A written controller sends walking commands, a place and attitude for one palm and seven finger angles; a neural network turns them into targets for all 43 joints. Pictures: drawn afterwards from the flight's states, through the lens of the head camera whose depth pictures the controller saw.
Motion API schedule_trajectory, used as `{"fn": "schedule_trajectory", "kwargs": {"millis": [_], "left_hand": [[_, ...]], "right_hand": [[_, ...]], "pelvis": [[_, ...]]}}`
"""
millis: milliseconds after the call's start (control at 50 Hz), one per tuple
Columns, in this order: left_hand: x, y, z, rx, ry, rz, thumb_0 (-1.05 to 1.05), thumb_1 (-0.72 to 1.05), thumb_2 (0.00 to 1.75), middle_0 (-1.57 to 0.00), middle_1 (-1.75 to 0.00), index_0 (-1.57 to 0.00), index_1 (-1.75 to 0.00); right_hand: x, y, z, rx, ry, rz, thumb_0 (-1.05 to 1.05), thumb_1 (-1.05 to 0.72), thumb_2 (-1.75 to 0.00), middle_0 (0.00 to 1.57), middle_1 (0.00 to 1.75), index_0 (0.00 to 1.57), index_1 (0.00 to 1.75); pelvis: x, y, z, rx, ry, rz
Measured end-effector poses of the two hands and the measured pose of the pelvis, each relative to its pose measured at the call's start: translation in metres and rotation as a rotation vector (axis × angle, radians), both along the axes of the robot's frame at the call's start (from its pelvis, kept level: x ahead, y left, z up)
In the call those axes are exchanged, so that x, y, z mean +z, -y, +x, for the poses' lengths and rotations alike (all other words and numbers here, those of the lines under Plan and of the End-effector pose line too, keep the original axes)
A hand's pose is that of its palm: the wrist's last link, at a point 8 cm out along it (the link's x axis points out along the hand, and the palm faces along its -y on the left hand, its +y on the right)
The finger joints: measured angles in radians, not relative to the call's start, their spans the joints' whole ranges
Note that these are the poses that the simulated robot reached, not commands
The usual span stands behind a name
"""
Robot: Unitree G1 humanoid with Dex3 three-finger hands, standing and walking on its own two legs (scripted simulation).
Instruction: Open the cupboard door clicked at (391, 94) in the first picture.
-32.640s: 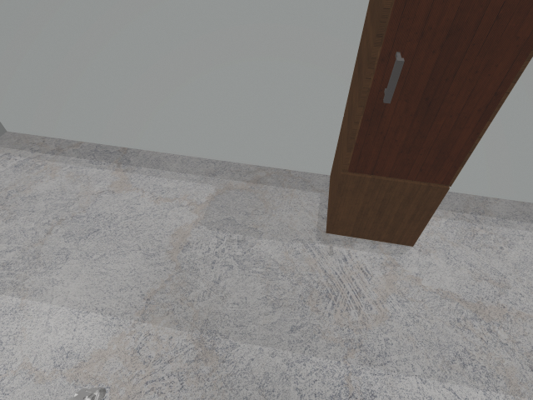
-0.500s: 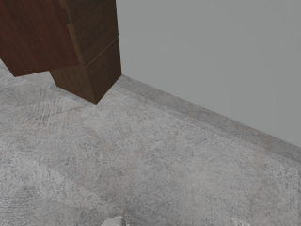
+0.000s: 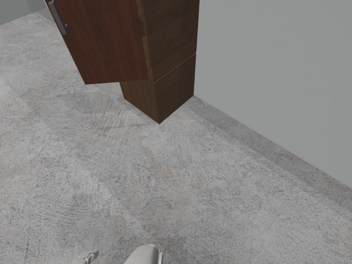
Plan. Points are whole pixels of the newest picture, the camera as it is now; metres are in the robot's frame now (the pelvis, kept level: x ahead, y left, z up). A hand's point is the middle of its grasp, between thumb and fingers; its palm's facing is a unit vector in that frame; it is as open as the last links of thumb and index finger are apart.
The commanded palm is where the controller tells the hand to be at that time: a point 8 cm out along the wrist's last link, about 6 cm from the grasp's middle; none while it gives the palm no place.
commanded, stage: turn to face it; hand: left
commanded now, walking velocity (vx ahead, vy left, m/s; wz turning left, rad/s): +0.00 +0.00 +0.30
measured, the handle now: (59, 16) +0.99 +0.52 +0.05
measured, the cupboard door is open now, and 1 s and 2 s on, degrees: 47 47 47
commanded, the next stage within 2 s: take the last steps up to it in 0.18 s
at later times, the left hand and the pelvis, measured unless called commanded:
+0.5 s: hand out of the picture +0.05 +0.23 -0.17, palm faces +0.22 -0.95 -0.24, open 7.3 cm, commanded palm none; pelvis +0.03 +0.01 -0.01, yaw +10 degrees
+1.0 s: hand out of the picture +0.12 +0.33 -0.17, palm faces +0.29 -0.94 -0.20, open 7.3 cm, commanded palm none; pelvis +0.15 +0.14 +0.00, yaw +14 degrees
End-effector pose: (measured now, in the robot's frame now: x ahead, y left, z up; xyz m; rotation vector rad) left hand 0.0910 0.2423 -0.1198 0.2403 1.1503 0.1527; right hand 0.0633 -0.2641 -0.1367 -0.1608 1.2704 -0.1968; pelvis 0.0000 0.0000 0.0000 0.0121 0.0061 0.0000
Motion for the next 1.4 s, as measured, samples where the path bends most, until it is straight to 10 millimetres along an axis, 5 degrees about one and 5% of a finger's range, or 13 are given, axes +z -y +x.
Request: {"fn": "schedule_trajectory", "kwargs": {"millis": [220,380,480,580,720,840,920,1040,1220,1300,1400], "left_hand": [[-0.041,-0.026,-0.076,0.179,-0.185,-0.077,0.00,0.91,0.90,-0.20,-0.30,-0.20,-0.30],[-0.021,-0.037,-0.073,0.227,-0.167,-0.062,0.00,0.91,0.90,-0.20,-0.30,-0.20,-0.30],[-0.015,-0.030,-0.060,0.235,-0.082,-0.043,0.00,0.91,0.90,-0.20,-0.30,-0.20,-0.30],[-0.009,-0.022,-0.072,0.302,-0.086,-0.048,0.00,0.91,0.90,-0.20,-0.30,-0.20,-0.30],[-0.013,-0.025,-0.098,0.374,-0.237,-0.113,0.00,0.91,0.90,-0.20,-0.30,-0.20,-0.30],[-0.041,-0.062,-0.105,0.434,-0.355,-0.160,0.00,0.91,0.90,-0.21,-0.30,-0.20,-0.30],[-0.040,-0.099,-0.062,0.401,-0.330,-0.134,0.00,0.91,0.90,-0.20,-0.30,-0.20,-0.30],[-0.015,-0.142,0.049,0.330,-0.117,-0.090,0.00,0.91,0.90,-0.20,-0.30,-0.20,-0.30],[-0.002,-0.158,0.198,0.223,0.084,-0.047,0.00,0.91,0.90,-0.20,-0.30,-0.20,-0.30],[-0.003,-0.155,0.215,0.243,0.080,-0.059,0.00,0.91,0.90,-0.20,-0.30,-0.20,-0.30],[-0.002,-0.167,0.201,0.324,-0.024,-0.058,-0.02,0.95,0.90,-0.20,-0.30,-0.20,-0.30]], "right_hand": [[0.013,-0.043,0.083,0.198,0.110,-0.055,0.00,-0.91,-0.90,0.20,0.30,0.20,0.30],[0.017,-0.063,0.085,0.247,0.088,-0.028,0.00,-0.91,-0.90,0.20,0.30,0.20,0.30],[0.000,-0.059,0.076,0.240,0.042,0.023,0.00,-0.91,-0.90,0.20,0.30,0.21,0.30],[-0.005,-0.058,0.085,0.268,-0.031,0.035,0.00,-0.91,-0.90,0.20,0.30,0.20,0.30],[0.010,-0.089,0.141,0.316,-0.010,0.023,0.00,-0.91,-0.90,0.20,0.30,0.20,0.30],[-0.001,-0.147,0.204,0.396,0.087,-0.015,0.00,-0.91,-0.90,0.20,0.30,0.20,0.30],[0.003,-0.175,0.208,0.365,0.095,-0.008,0.00,-0.91,-0.90,0.20,0.30,0.20,0.30],[0.005,-0.190,0.190,0.295,-0.008,0.017,0.00,-0.94,-0.90,0.20,0.30,0.20,0.30],[-0.019,-0.190,0.181,0.196,-0.192,0.069,0.00,-0.92,-0.90,0.20,0.30,0.20,0.30],[-0.017,-0.194,0.210,0.195,-0.225,0.067,0.00,-0.92,-0.90,0.20,0.30,0.20,0.30],[-0.001,-0.212,0.283,0.221,-0.136,0.056,0.00,-0.92,-0.90,0.20,0.30,0.20,0.30]], "pelvis": [[-0.012,-0.022,0.014,0.083,0.001,-0.002],[0.003,-0.024,0.017,0.126,-0.010,-0.033],[-0.004,-0.016,0.028,0.160,-0.012,-0.012],[0.000,-0.023,0.045,0.200,0.003,-0.013],[0.006,-0.055,0.080,0.248,-0.013,0.014],[-0.018,-0.105,0.112,0.269,-0.006,-0.005],[-0.012,-0.122,0.129,0.246,0.000,-0.001],[0.005,-0.142,0.164,0.236,-0.001,0.006],[-0.005,-0.152,0.238,0.222,0.010,0.032],[-0.003,-0.158,0.266,0.231,0.019,0.005],[0.010,-0.172,0.302,0.239,0.000,-0.005]]}}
